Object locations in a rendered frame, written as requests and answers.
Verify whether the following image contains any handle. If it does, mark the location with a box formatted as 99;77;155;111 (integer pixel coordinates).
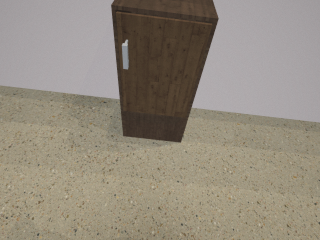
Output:
122;39;129;70

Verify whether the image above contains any cupboard door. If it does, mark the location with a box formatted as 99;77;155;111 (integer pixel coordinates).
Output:
116;11;213;118

